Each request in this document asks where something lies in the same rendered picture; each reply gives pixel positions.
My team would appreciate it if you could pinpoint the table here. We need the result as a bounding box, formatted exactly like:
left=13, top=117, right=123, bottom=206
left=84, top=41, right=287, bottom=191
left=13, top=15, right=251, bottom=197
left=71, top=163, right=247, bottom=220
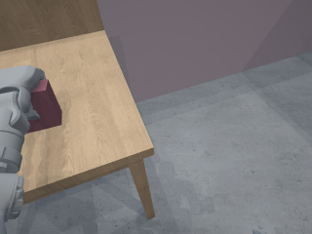
left=0, top=0, right=155, bottom=219

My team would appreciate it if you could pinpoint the left robot upper arm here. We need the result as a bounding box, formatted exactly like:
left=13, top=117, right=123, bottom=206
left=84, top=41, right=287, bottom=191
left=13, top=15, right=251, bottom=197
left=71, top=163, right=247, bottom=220
left=0, top=173, right=24, bottom=234

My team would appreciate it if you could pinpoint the sponge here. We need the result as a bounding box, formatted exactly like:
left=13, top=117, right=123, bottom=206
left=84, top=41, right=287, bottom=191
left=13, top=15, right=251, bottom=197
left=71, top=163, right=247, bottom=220
left=27, top=79, right=62, bottom=133

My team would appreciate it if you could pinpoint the robot left forearm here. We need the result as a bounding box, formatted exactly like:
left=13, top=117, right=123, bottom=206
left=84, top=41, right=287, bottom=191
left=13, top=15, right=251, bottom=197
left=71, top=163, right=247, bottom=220
left=0, top=84, right=31, bottom=174

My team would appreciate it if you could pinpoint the left robot hand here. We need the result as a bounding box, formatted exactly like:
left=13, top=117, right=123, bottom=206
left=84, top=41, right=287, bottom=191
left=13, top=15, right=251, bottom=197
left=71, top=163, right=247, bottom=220
left=0, top=65, right=46, bottom=120

